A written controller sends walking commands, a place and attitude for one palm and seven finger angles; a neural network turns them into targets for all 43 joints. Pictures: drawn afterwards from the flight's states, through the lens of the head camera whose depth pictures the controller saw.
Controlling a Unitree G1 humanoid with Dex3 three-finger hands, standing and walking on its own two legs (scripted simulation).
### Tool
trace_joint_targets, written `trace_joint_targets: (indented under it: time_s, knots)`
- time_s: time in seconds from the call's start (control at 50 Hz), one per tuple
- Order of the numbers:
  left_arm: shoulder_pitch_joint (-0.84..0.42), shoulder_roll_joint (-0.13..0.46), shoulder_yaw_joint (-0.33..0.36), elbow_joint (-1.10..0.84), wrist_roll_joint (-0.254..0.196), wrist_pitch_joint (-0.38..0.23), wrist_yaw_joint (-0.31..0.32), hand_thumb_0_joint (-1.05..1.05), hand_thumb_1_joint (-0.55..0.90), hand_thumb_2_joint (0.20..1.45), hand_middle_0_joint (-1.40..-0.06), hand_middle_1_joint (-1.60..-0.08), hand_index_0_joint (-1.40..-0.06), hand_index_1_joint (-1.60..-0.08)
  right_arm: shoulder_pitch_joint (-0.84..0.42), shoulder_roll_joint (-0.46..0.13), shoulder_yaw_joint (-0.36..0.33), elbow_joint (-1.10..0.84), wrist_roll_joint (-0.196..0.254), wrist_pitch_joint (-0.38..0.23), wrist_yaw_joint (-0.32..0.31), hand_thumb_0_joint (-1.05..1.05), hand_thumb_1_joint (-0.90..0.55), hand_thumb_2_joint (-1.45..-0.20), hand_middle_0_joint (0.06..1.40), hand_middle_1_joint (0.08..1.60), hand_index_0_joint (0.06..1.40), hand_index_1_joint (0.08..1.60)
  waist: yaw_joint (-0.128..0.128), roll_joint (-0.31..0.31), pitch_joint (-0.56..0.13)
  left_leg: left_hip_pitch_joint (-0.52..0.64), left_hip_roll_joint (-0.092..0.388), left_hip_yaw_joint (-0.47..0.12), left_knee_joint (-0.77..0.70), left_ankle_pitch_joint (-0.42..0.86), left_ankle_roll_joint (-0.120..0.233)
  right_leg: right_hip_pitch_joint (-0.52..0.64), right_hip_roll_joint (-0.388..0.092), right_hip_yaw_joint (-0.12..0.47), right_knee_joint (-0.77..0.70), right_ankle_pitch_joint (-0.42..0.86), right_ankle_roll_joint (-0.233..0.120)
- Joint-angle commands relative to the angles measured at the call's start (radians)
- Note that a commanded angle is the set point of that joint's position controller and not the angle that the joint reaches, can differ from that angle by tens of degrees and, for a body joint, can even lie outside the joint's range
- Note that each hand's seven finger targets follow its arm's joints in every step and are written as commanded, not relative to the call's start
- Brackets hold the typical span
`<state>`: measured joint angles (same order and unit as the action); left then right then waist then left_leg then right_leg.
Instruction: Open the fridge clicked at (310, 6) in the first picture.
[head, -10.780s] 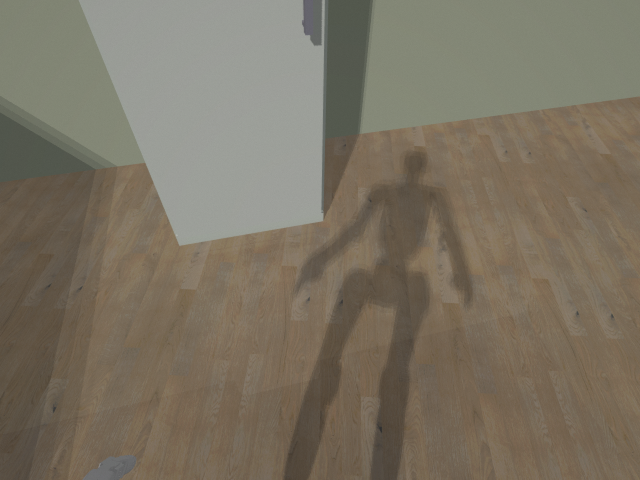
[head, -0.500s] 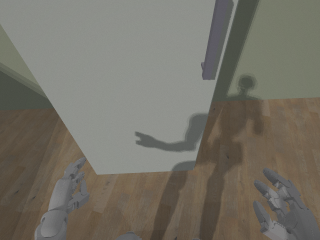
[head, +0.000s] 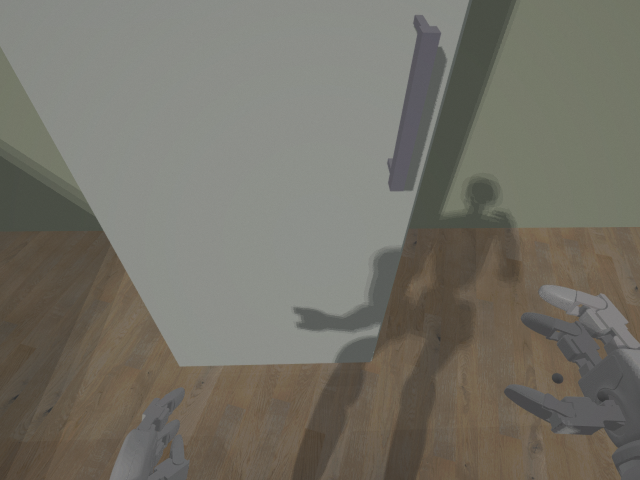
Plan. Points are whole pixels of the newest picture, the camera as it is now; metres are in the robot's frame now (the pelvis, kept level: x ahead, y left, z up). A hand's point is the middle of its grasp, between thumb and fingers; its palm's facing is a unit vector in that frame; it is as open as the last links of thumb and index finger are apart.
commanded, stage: raise the hand to about handle height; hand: right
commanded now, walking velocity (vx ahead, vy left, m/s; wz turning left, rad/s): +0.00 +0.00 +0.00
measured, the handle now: (406, 112) +0.54 -0.10 +0.21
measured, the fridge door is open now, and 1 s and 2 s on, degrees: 0 0 0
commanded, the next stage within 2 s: move the hooked fingers beside the handle in 1.18 s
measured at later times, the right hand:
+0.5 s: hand (623, 291) +0.26 -0.26 +0.19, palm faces +0.05 +0.99 -0.10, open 13.9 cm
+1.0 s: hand (627, 247) +0.29 -0.26 +0.22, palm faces +0.03 +1.00 -0.08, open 14.0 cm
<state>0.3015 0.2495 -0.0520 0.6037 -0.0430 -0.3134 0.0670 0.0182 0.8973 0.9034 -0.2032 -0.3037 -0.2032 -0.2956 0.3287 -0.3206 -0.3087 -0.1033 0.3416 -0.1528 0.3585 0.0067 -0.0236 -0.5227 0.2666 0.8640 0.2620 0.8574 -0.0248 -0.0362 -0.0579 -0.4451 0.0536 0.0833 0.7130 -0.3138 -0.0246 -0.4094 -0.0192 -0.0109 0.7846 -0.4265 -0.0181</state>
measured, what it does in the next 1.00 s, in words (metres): stands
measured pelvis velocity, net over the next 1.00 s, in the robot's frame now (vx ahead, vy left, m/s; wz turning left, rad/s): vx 0.01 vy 0.02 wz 0.00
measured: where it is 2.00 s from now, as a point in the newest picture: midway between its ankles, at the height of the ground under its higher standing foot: outside the picture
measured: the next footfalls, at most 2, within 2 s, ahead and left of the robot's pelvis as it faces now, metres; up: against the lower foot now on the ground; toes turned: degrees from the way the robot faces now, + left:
none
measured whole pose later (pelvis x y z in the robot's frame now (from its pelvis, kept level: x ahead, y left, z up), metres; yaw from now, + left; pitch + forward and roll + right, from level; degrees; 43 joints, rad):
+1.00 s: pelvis +0.01 +0.02 +0.03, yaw +0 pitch -3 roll +1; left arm 0.23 0.29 -0.07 0.58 -0.08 -0.22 0.09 0.02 0.90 0.90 -0.20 -0.30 -0.20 -0.30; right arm -0.14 -0.49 -0.50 0.09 0.34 0.21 0.49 -0.01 0.50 -0.30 0.31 1.20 0.30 1.20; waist -0.06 -0.05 -0.01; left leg -0.20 0.03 0.09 0.46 -0.22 0.00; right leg -0.14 -0.03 -0.02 0.49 -0.30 0.01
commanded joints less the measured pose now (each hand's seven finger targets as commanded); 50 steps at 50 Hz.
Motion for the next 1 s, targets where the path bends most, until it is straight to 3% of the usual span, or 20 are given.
trace_joint_targets:
  time_s: [0.0,0.08,0.2,0.26,0.38,0.48,0.52,0.6,0.62,0.66,0.72,0.8,0.84,0.98]
  knots:
    - [-0.134,0.138,0.049,-0.171,-0.013,-0.083,0.03,0.0,0.9,0.9,-0.2,-0.3,-0.2,-0.3,-0.222,-0.217,-0.127,-0.179,0.026,-0.026,0.016,0.0,0.197,-0.43,0.278,1.005,0.278,1.005,-0.01,-0.022,-0.084,0.148,-0.051,0.005,-0.13,0.069,0.04,0.028,0.008,0.05,-0.222,0.2,0.009]
    - [-0.141,0.132,0.045,-0.164,-0.017,-0.093,0.039,0.0,0.9,0.9,-0.2,-0.3,-0.2,-0.3,-0.3,-0.234,-0.138,-0.195,0.028,0.001,0.027,0.0,0.29,-0.39,0.285,1.065,0.285,1.065,-0.017,-0.075,-0.102,0.191,-0.048,0.009,-0.155,0.129,0.041,0.102,0.01,0.05,-0.254,0.253,0.01]
    - [-0.145,0.137,0.034,-0.157,-0.017,-0.078,0.04,0.0,0.9,0.9,-0.2,-0.3,-0.2,-0.3,-0.371,-0.295,-0.197,-0.123,0.037,0.087,0.06,0.0,0.43,-0.33,0.295,1.155,0.295,1.155,-0.034,-0.055,-0.07,0.264,-0.052,0.004,-0.199,0.229,0.044,0.138,0.014,0.04,-0.289,0.33,0.009]
    - [-0.155,0.135,0.027,-0.16,-0.023,-0.062,0.042,0.0,0.9,0.9,-0.2,-0.3,-0.2,-0.3,-0.445,-0.306,-0.197,-0.101,0.036,0.131,0.077,0.0,0.5,-0.3,0.3,1.2,0.3,1.2,-0.028,-0.062,-0.068,0.261,-0.052,0.002,-0.224,0.216,0.041,0.161,0.015,0.036,-0.309,0.31,0.006]
    - [-0.17,0.133,0.017,-0.16,-0.027,-0.04,0.048,0.0,0.9,0.9,-0.2,-0.3,-0.2,-0.3,-0.581,-0.368,-0.237,-0.058,0.039,0.182,0.1,0.0,0.5,-0.3,0.3,1.2,0.3,1.2,-0.025,-0.036,-0.086,0.289,-0.051,-0.006,-0.261,0.219,0.038,0.199,0.02,0.036,-0.332,0.307,0.0]
    - [-0.185,0.128,0.011,-0.163,-0.031,-0.024,0.05,0.0,0.9,0.9,-0.2,-0.3,-0.2,-0.3,-0.684,-0.414,-0.256,-0.058,0.035,0.209,0.123,0.0,0.5,-0.3,0.3,1.2,0.3,1.2,-0.026,-0.073,-0.132,0.324,-0.047,-0.01,-0.274,0.264,0.041,0.245,0.024,0.03,-0.345,0.344,-0.002]
    - [-0.19,0.13,0.008,-0.162,-0.032,-0.017,0.047,0.0,0.9,0.9,-0.2,-0.3,-0.2,-0.3,-0.714,-0.444,-0.275,-0.049,0.036,0.222,0.13,0.0,0.5,-0.3,0.3,1.2,0.3,1.2,-0.03,-0.059,-0.143,0.348,-0.047,-0.013,-0.28,0.292,0.042,0.247,0.024,0.029,-0.348,0.367,-0.003]
    - [-0.194,0.136,0.007,-0.16,-0.038,0.0,0.043,0.0,0.9,0.9,-0.2,-0.3,-0.2,-0.3,-0.754,-0.481,-0.293,0.034,0.034,0.266,0.142,0.0,0.5,-0.3,0.3,1.2,0.3,1.2,-0.035,-0.024,-0.111,0.345,-0.045,-0.016,-0.299,0.27,0.042,0.236,0.025,0.031,-0.361,0.35,-0.003]
    - [-0.198,0.137,0.006,-0.162,-0.041,0.004,0.042,0.0,0.9,0.9,-0.2,-0.3,-0.2,-0.3,-0.782,-0.483,-0.29,0.051,0.031,0.278,0.146,0.0,0.5,-0.3,0.3,1.2,0.3,1.2,-0.033,-0.052,-0.102,0.335,-0.042,-0.02,-0.303,0.264,0.042,0.235,0.027,0.027,-0.366,0.341,-0.004]
    - [-0.202,0.14,0.006,-0.167,-0.044,0.007,0.041,0.0,0.9,0.9,-0.2,-0.3,-0.2,-0.3,-0.833,-0.498,-0.288,0.056,0.024,0.294,0.149,0.0,0.5,-0.3,0.3,1.2,0.3,1.2,-0.032,-0.05,-0.11,0.328,-0.044,-0.01,-0.301,0.262,0.043,0.251,0.029,0.034,-0.374,0.345,-0.003]
    - [-0.195,0.143,0.011,-0.174,-0.047,0.022,0.031,0.0,0.9,0.9,-0.2,-0.3,-0.2,-0.3,-0.745,-0.455,-0.261,0.126,0.03,0.322,0.169,0.0,0.5,-0.3,0.3,1.2,0.3,1.2,-0.034,-0.003,-0.102,0.333,-0.04,-0.018,-0.298,0.284,0.042,0.238,0.028,0.024,-0.367,0.354,-0.005]
    - [-0.208,0.147,0.018,-0.195,-0.046,0.033,0.02,0.0,0.9,0.9,-0.2,-0.3,-0.2,-0.3,-0.739,-0.484,-0.295,0.051,0.039,0.318,0.166,0.0,0.5,-0.3,0.3,1.2,0.3,1.2,-0.044,0.016,-0.139,0.358,-0.038,-0.021,-0.291,0.297,0.041,0.239,0.029,0.019,-0.357,0.373,-0.005]
    - [-0.21,0.141,0.019,-0.2,-0.045,0.032,0.021,0.0,0.9,0.9,-0.2,-0.3,-0.2,-0.3,-0.765,-0.497,-0.314,0.006,0.039,0.305,0.153,0.0,0.5,-0.3,0.3,1.2,0.3,1.2,-0.043,-0.02,-0.164,0.355,-0.041,-0.019,-0.289,0.297,0.039,0.258,0.031,0.014,-0.36,0.374,-0.005]
    - [-0.199,0.135,0.015,-0.189,-0.043,0.029,0.037,0.0,0.9,0.9,-0.2,-0.3,-0.2,-0.3,-0.8,-0.482,-0.295,-0.016,0.014,0.295,0.114,0.0,0.5,-0.3,0.3,1.2,0.3,1.2,-0.034,-0.097,-0.12,0.328,-0.047,-0.009,-0.302,0.268,0.044,0.276,0.029,0.015,-0.384,0.357,0.001]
